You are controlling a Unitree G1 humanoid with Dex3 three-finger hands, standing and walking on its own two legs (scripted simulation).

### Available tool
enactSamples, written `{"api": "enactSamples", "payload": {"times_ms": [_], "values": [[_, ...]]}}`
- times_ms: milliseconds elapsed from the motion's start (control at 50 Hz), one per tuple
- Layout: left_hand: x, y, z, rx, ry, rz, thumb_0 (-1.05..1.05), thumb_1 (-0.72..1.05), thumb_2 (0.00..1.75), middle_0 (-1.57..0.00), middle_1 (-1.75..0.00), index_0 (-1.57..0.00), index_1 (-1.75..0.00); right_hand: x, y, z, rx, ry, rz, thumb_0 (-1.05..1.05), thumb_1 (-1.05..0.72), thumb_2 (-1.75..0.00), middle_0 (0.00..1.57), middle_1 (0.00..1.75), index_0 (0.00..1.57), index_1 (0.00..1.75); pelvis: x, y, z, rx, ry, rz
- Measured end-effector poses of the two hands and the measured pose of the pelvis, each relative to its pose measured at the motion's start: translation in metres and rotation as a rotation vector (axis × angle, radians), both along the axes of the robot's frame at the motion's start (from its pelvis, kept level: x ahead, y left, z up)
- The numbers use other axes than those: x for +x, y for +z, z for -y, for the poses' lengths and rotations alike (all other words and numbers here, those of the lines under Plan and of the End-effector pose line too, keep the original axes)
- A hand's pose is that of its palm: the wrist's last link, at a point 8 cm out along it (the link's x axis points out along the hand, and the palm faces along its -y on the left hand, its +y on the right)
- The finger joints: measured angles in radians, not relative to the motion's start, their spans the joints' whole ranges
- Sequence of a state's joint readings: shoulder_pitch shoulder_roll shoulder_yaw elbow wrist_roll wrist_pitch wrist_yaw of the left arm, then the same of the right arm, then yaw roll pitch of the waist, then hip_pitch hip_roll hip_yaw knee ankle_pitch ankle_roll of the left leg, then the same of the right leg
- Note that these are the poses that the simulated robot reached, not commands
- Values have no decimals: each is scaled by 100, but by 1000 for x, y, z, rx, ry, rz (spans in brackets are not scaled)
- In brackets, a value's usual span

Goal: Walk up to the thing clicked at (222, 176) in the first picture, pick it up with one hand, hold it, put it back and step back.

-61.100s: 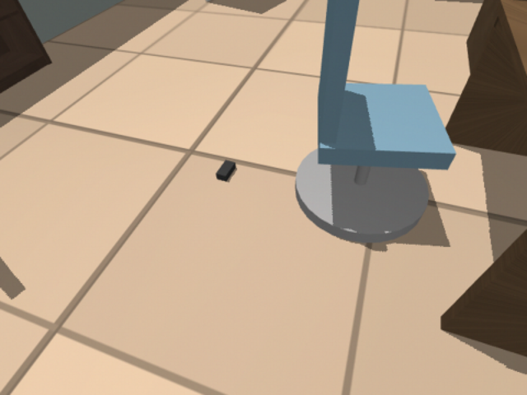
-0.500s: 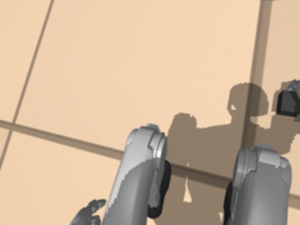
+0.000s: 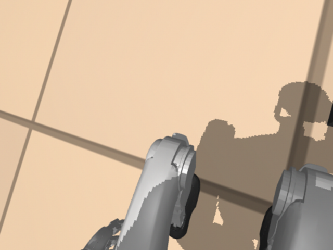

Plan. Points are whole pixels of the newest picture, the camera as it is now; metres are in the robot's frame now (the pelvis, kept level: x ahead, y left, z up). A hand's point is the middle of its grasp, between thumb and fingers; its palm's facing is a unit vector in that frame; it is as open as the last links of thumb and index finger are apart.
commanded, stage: rest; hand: right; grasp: from above
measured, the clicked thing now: out of the picture +0.44 -0.31 -0.26
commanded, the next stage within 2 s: open in 0.82 s
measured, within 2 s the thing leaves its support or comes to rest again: rests again in 1.12 s
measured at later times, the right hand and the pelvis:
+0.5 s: hand out of the picture +0.43 -0.30 -0.25, palm faces -0.45 +0.16 -0.88, open 8.8 cm; pelvis +0.00 +0.00 +0.00, yaw +2 degrees
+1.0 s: hand out of the picture +0.43 -0.30 -0.25, palm faces -0.45 +0.16 -0.88, open 8.8 cm; pelvis -0.01 -0.01 +0.00, yaw +3 degrees
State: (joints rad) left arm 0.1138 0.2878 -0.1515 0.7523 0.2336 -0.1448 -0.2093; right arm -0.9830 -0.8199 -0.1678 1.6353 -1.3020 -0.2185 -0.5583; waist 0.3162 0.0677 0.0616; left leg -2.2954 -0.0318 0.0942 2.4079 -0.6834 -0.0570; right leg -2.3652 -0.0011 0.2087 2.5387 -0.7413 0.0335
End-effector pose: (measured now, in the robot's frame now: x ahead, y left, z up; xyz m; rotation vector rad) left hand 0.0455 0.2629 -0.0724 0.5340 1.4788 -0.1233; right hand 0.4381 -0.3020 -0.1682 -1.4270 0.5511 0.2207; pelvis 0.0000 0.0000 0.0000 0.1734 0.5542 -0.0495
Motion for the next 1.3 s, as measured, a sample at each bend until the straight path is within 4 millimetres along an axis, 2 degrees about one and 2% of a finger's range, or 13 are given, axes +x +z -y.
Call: {"api": "enactSamples", "payload": {"times_ms": [520,1000,1120,1300], "values": [[-2,12,6,-16,-84,-4,0,91,90,-20,-30,-21,-30,-1,-20,2,0,-22,10,0,-15,-29,88,30,90,29,-2,-3,4,34,15,31],[-9,21,12,-35,-144,7,0,91,90,-20,-30,-20,-30,1,-23,1,3,-20,12,0,-15,-31,88,32,89,30,-8,-5,8,54,26,71],[-13,22,14,-41,-147,-4,0,90,90,-20,-30,-20,-30,-1,-24,1,4,-15,10,0,-13,-40,82,41,82,39,-9,-4,7,55,27,77],[-17,24,15,-41,-152,-8,0,90,90,-20,-30,-21,-30,-1,-25,1,3,-9,14,0,-2,-57,69,58,62,54,-10,-4,8,59,30,84]]}}
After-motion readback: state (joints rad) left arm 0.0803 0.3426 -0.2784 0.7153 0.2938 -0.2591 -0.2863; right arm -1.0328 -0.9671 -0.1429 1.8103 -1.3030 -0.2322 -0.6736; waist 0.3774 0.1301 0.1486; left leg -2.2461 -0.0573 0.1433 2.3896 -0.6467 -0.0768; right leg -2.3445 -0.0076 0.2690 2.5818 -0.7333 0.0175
